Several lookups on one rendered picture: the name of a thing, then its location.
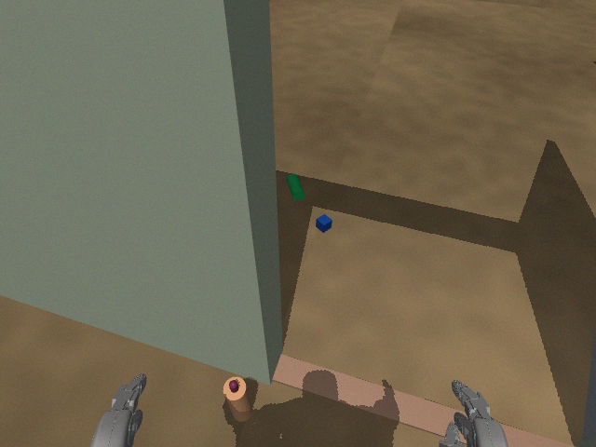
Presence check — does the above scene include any left robot hand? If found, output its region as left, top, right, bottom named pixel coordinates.
left=90, top=374, right=146, bottom=447

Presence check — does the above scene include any right robot hand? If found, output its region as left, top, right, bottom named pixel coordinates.
left=439, top=380, right=508, bottom=447

